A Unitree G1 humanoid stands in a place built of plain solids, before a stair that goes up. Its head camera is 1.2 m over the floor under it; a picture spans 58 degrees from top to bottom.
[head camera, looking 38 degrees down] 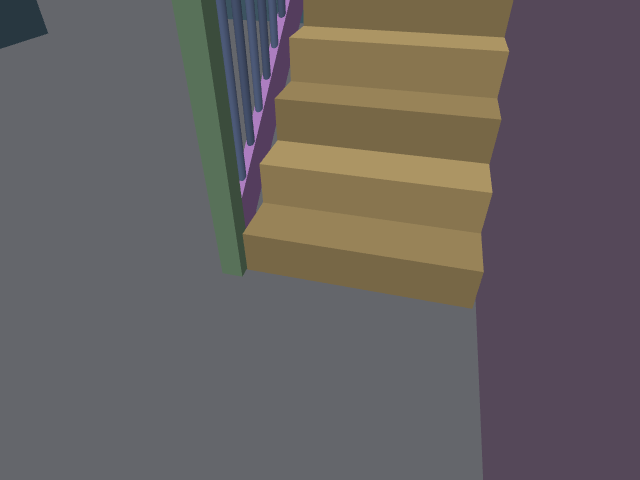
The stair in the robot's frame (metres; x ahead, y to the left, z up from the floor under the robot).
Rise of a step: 0.18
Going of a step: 0.23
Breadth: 0.90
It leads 14 degrees to the right of straight ahead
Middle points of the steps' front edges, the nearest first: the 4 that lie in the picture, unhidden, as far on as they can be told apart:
1.23 -0.13 0.19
1.45 -0.19 0.37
1.67 -0.25 0.56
1.89 -0.30 0.74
